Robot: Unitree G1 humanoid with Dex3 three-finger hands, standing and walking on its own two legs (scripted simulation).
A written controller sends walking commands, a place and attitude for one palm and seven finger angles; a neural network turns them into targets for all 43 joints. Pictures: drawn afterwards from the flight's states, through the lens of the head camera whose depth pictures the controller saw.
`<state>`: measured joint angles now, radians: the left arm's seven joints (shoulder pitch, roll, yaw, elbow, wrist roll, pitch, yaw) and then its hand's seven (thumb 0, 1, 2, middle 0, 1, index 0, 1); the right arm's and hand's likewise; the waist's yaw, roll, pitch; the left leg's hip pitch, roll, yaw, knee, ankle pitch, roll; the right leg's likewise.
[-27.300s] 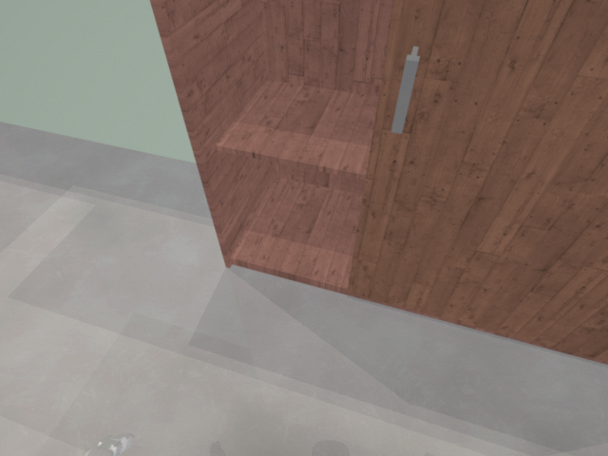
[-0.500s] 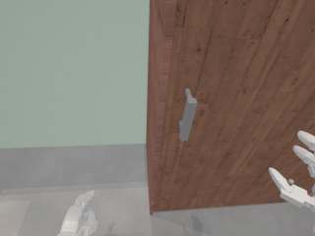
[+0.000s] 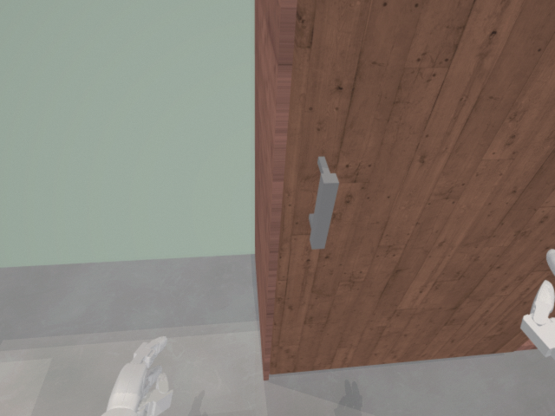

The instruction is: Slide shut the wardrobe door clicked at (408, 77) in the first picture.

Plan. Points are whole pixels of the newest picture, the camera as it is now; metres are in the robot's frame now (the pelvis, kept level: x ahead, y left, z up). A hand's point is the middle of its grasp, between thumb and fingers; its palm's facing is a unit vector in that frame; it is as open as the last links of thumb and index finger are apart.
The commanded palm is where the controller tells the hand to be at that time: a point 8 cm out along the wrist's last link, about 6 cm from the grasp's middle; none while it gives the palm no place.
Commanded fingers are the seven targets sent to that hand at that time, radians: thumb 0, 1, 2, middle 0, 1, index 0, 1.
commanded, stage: draw the hand back to the body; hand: right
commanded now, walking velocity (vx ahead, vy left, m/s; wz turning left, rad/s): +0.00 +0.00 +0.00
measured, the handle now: (319, 204) +0.42 -0.07 +0.11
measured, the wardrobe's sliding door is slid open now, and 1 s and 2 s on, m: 0.00 0.00 0.00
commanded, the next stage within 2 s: step back with the hand held close in 0.02 s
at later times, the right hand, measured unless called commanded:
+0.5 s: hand (527, 329) +0.18 -0.26 +0.15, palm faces +0.31 +0.81 -0.50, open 7.4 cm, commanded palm +0.12 -0.31 +0.17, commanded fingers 0.00 -0.90 -0.90 0.20 0.30 0.20 0.30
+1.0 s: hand out of the picture +0.11 -0.30 +0.17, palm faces +0.44 +0.78 -0.45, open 7.4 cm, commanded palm +0.03 -0.33 +0.17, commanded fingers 0.00 -0.90 -0.90 0.20 0.30 0.20 0.30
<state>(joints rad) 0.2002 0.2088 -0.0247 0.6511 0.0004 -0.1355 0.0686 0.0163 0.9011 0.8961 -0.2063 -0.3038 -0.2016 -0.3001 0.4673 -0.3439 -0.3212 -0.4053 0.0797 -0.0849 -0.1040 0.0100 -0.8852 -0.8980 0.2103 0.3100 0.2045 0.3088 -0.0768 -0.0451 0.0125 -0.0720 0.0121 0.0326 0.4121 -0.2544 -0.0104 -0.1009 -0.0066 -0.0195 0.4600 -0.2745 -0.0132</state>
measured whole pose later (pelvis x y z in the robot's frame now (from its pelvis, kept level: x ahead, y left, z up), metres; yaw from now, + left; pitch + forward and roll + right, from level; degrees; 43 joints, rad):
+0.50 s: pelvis -0.03 -0.01 +0.00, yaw +2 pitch +0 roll +1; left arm 0.18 0.22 0.01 0.55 0.00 -0.02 0.08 0.02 0.90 0.90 -0.21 -0.30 -0.20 -0.30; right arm 0.56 -0.43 -0.39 -0.50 0.05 -0.17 -0.10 0.01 -0.89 -0.90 0.21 0.30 0.21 0.30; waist -0.01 0.00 0.04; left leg -0.26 0.02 -0.01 0.47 -0.21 -0.03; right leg -0.27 0.00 -0.06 0.50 -0.24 -0.04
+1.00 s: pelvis -0.10 -0.03 -0.01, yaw -1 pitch +1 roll +4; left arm 0.25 0.17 0.00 0.61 0.01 -0.12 0.06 0.02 0.90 0.90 -0.21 -0.30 -0.20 -0.30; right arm 0.50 -0.45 -0.47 -0.57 0.02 -0.26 -0.15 0.01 -0.89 -0.90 0.21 0.30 0.21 0.30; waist 0.01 0.01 0.03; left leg -0.40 -0.06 0.00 0.93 -0.43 -0.01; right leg -0.43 -0.01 0.03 0.54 -0.14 -0.06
